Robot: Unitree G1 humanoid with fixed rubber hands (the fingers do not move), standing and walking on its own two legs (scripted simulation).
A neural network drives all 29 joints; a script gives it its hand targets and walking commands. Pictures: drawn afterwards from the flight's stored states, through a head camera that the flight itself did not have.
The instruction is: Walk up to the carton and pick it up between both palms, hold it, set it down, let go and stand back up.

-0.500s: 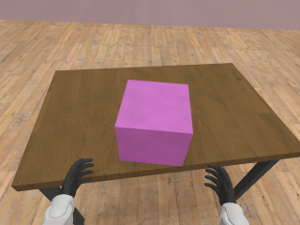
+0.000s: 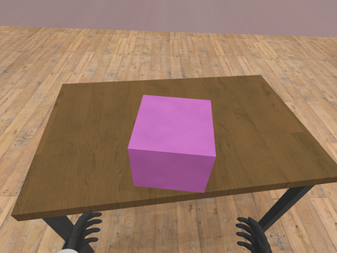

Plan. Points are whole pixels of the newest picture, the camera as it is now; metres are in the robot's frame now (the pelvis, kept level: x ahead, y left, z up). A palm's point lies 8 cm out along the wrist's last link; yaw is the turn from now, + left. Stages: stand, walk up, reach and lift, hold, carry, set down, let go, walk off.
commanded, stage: set down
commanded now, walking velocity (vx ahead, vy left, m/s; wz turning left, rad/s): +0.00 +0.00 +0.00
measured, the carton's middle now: (172, 142) +0.46 +0.02 -0.02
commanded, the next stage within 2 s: let go in 0.36 s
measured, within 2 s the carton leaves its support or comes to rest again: neither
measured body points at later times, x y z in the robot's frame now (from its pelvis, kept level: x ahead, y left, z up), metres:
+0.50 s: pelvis -0.01 +0.00 +0.00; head +0.00 +0.01 +0.45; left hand +0.14 +0.23 -0.10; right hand +0.15 -0.22 -0.10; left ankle -0.02 +0.13 -0.75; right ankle -0.02 -0.11 -0.75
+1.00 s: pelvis -0.01 +0.00 +0.00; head -0.01 +0.00 +0.45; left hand +0.14 +0.23 -0.10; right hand +0.12 -0.24 -0.11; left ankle -0.02 +0.13 -0.75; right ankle -0.02 -0.11 -0.75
